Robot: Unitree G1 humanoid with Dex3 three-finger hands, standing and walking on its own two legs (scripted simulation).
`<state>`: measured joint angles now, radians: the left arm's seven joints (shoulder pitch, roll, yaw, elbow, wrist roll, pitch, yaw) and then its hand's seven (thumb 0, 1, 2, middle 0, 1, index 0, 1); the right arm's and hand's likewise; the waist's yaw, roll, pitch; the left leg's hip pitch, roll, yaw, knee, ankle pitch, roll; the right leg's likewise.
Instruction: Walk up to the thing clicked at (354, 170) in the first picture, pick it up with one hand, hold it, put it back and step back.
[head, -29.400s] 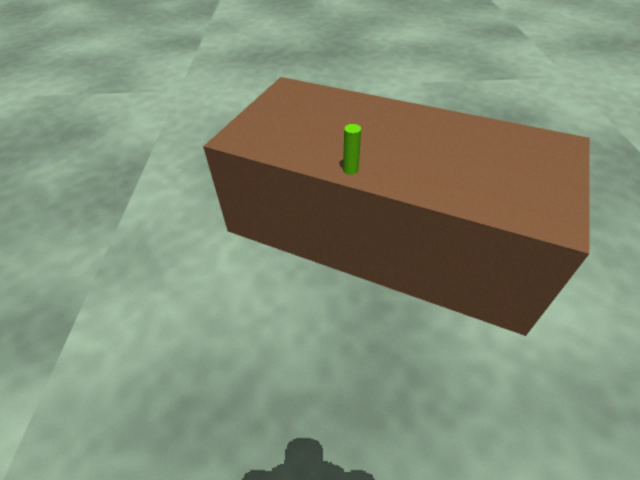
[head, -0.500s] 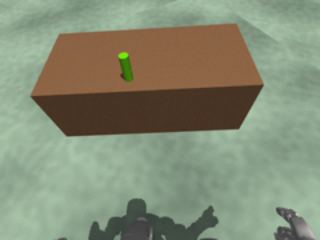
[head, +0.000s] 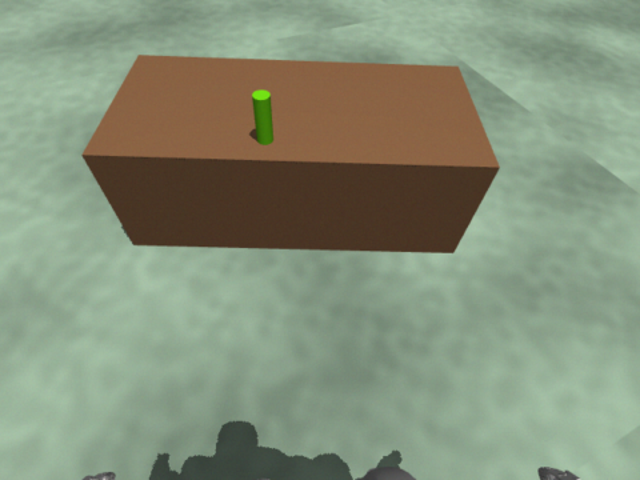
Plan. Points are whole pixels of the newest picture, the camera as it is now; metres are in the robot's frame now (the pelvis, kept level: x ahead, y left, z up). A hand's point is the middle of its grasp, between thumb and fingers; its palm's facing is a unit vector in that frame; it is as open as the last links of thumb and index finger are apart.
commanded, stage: step back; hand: left
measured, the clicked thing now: (263, 118) +1.07 +0.20 -0.24
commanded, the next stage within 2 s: stand in 1.00 s
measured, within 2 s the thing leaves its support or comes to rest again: neither
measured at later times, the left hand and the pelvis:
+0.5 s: hand out of the picture +0.03 +0.27 -0.15, palm faces +0.01 -0.92 -0.38, open 7.4 cm; pelvis -0.03 +0.00 +0.00, yaw +0 degrees
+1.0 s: hand out of the picture +0.09 +0.24 -0.15, palm faces +0.05 -0.93 -0.36, open 7.4 cm; pelvis +0.00 -0.02 -0.01, yaw +3 degrees
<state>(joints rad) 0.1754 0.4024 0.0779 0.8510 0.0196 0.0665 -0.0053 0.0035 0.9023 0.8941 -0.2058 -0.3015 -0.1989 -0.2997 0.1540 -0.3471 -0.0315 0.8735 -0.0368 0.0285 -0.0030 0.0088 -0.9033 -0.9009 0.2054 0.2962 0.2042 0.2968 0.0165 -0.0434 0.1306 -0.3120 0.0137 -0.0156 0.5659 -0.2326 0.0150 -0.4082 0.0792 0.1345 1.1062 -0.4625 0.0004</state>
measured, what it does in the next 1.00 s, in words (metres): steps on the spot: right foot, then left foot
